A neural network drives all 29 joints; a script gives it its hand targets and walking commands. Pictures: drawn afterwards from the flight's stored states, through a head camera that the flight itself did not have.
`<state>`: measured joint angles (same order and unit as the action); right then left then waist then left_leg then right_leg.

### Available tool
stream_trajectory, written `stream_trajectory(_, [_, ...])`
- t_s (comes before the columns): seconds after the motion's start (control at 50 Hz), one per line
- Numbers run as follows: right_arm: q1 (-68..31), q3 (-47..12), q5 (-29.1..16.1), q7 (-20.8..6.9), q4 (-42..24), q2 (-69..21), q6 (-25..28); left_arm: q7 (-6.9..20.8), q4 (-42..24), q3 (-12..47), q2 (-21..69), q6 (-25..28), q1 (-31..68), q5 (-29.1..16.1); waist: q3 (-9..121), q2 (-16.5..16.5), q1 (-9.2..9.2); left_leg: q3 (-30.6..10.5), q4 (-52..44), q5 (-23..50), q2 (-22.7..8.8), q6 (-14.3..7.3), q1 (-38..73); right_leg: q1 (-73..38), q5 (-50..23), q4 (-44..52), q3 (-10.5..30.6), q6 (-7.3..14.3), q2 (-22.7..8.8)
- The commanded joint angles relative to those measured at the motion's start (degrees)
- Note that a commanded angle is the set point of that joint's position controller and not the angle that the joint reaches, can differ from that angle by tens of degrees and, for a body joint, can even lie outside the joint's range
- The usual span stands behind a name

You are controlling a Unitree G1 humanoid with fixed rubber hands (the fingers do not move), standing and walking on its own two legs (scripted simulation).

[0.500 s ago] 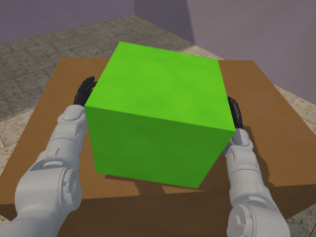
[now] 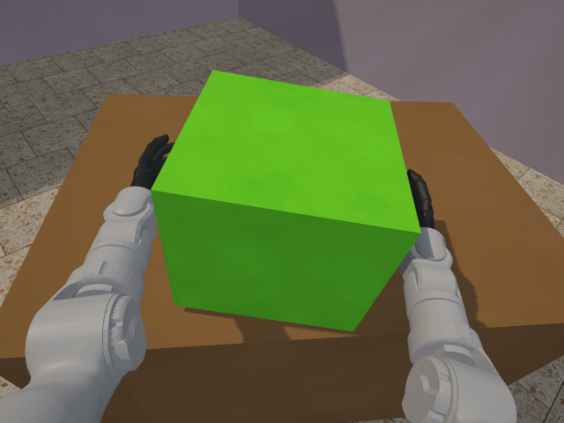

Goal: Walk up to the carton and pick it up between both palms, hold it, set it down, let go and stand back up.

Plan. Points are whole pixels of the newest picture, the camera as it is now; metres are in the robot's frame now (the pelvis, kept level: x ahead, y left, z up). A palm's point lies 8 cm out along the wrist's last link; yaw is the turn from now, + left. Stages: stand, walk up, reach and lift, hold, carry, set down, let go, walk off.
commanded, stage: set down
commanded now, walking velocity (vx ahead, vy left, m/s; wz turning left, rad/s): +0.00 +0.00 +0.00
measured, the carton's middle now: (283, 201) +0.47 -0.04 +0.06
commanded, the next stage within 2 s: none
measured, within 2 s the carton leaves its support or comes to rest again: neither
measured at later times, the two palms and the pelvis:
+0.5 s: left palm (146, 199) +0.45 +0.17 +0.10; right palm (413, 223) +0.38 -0.22 +0.10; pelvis +0.00 +0.00 +0.00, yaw +1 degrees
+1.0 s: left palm (132, 230) +0.42 +0.20 +0.06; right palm (432, 242) +0.37 -0.26 +0.07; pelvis -0.03 -0.02 -0.02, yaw -1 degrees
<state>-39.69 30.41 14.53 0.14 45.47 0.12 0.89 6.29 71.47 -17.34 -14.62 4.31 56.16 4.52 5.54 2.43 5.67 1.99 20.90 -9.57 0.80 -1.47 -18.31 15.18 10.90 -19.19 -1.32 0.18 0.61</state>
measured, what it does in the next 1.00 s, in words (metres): stands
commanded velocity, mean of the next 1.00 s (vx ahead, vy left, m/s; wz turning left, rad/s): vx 0.00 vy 0.00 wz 0.00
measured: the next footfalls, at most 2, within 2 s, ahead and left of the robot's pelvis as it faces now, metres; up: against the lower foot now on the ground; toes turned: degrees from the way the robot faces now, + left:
none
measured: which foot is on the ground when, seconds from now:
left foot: down 0.00-1.00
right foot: down 0.00-1.00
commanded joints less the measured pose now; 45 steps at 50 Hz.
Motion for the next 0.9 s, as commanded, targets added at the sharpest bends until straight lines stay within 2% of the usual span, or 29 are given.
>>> stream_trajectory(0.0, [-41.0, -16.3, 1.0, -6.8, -6.9, -21.1, 5.4, 7.6, -6.9, 8.5, 28.2, 2.4, 34.2, 1.6, 29.7, -7.0, 0.16, 0.0, 1.6, 21.3, -1.5, 5.5, 20.8, -4.4, -22.0, -0.7, -3.1, -2.8, 0.5])
stream_trajectory(0.28, [-35.8, -12.6, 3.5, -7.0, -2.3, -18.4, 6.2, 7.0, -6.9, 7.0, 24.9, 3.6, 32.7, 2.6, 26.2, -6.9, 1.32, 0.2, 1.0, 18.2, -1.8, 5.5, 21.1, -1.6, -17.4, 0.0, -3.9, -2.4, 0.0])
stream_trajectory(0.32, [-35.2, -11.7, 3.2, -6.6, -2.3, -15.7, 6.6, 6.5, -7.1, 6.9, 22.6, 4.0, 32.1, 2.2, 27.0, -7.1, 1.51, 0.3, 1.1, 18.0, -1.8, 5.5, 21.3, -1.2, -17.4, 0.0, -3.8, -2.2, 0.0])
stream_trajectory(0.36, [-34.1, -9.6, 2.6, -5.8, -0.5, -8.9, 6.3, 5.5, -6.5, 5.3, 15.5, 4.4, 32.5, 1.8, 26.7, -7.5, 1.53, 0.4, 1.0, 17.3, -1.6, 5.6, 21.0, -1.1, -16.7, 0.0, -3.7, -2.1, -0.1])
stream_trajectory(0.4, [-32.1, -6.5, -0.5, -3.3, 0.8, 5.2, 6.4, 2.4, -6.8, 4.5, 3.4, 5.3, 32.0, -1.0, 28.3, -8.4, 2.6, 0.1, 1.3, 17.6, -1.6, 6.1, 21.4, 0.7, -16.7, 0.0, -3.6, -1.8, 0.1])
stream_trajectory(0.44, [-30.8, -6.2, -5.5, 0.4, 3.1, 18.2, 7.0, -2.0, -7.2, 6.8, -8.1, 6.4, 30.6, -5.8, 29.7, -10.0, 3.02, -0.4, 2.6, 17.3, -1.9, 6.6, 20.9, 4.3, -15.7, -0.2, -3.5, -1.4, 0.2])
stream_trajectory(0.48, [-34.3, -11.5, -12.8, 3.4, 6.2, 21.1, 7.0, -5.3, -5.2, 14.9, -10.8, 6.4, 33.2, -13.5, 32.5, -9.7, 4.34, -1.4, 5.0, 16.8, -2.1, 6.4, 18.7, 8.0, -17.0, -1.1, -3.1, -1.3, 0.7])
stream_trajectory(0.5, [-35.3, -14.6, -16.6, 4.4, 6.3, 21.3, 7.1, -6.2, -3.7, 18.5, -11.2, 6.8, 33.6, -17.1, 34.9, -8.9, 4.44, -1.5, 6.2, 17.3, -1.9, 6.1, 17.6, 9.0, -18.4, -2.1, -3.1, -1.2, 1.1])
stream_trajectory(0.52, [-37.3, -17.7, -19.5, 4.7, 6.7, 20.7, 7.3, -6.6, -1.7, 21.3, -10.8, 7.5, 34.1, -20.0, 36.9, -7.6, 3.69, -1.5, 7.5, 18.5, -1.9, 5.9, 16.7, 9.6, -19.8, -3.1, -3.1, -1.2, 1.3])
stream_trajectory(0.54, [-37.6, -20.7, -22.4, 5.1, 7.4, 21.1, 7.6, -6.8, -0.2, 23.6, -11.2, 8.2, 33.7, -22.5, 40.5, -6.8, 3.47, -1.6, 9.0, 21.3, -1.8, 5.8, 17.2, 10.1, -22.6, -4.4, -3.2, -1.3, 1.5])
stream_trajectory(0.56, [-37.3, -23.3, -24.9, 5.5, 7.5, 21.9, 7.9, -6.7, 1.5, 24.7, -11.8, 8.8, 32.5, -24.5, 43.2, -6.0, 2.47, -1.6, 10.4, 25.0, -1.9, 5.8, 17.6, 10.7, -24.9, -5.8, -3.2, -1.3, 1.8])
stream_trajectory(0.6, [-37.8, -26.6, -28.3, 5.9, 9.0, 23.3, 8.2, -6.1, 4.8, 24.9, -13.0, 9.5, 32.8, -25.9, 46.3, -4.5, 0.81, -2.3, 12.7, 31.2, -2.5, 5.8, 18.7, 12.1, -27.1, -7.5, -3.4, -1.5, 2.3])
stream_trajectory(0.66, [-38.4, -30.3, -33.0, 6.1, 10.9, 25.1, 8.5, -4.8, 7.0, 24.6, -15.6, 9.6, 32.9, -26.1, 46.1, -5.0, -0.88, -2.6, 14.0, 34.2, -2.7, 6.0, 18.2, 13.7, -27.6, -8.9, -3.1, -2.0, 2.4])
stream_trajectory(0.72, [-36.8, -32.7, -37.0, 6.3, 12.4, 27.0, 9.6, -3.8, 4.6, 25.1, -16.9, 9.2, 31.2, -26.0, 45.1, -7.2, -1.06, -2.8, 14.9, 33.8, -2.5, 6.6, 17.7, 14.7, -29.0, -9.3, -2.7, -2.1, 2.3])
stream_trajectory(0.76, [-37.0, -32.9, -38.2, 6.6, 12.2, 28.4, 10.2, -3.5, 3.3, 25.1, -18.1, 8.7, 31.3, -26.2, 44.9, -8.1, -0.53, -2.8, 15.3, 32.8, -2.4, 6.9, 17.4, 15.9, -28.3, -9.1, -2.8, -2.0, 2.4])
stream_trajectory(0.82, [-32.2, -34.5, -39.3, 7.3, 8.0, 28.1, 11.2, -2.8, -2.2, 24.4, -19.0, 8.0, 26.1, -26.2, 46.6, -8.2, -0.32, -2.7, 16.0, 32.1, -1.5, 6.5, 16.5, 13.1, -32.9, -9.1, -1.7, -2.4, 1.8])
stream_trajectory(0.88, [-31.2, -35.0, -39.7, 8.1, 4.7, 27.4, 10.3, -2.1, -6.2, 23.1, -20.8, 6.8, 25.0, -25.7, 45.2, -8.0, 0.0, -2.4, 14.5, 25.1, -0.7, 5.3, 11.8, 9.9, -32.2, -8.7, -0.6, -2.6, 0.9])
